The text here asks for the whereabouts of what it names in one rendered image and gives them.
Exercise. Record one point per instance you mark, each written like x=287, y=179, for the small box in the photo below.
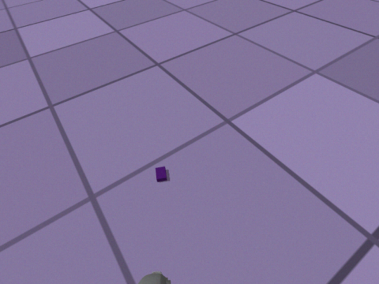
x=161, y=174

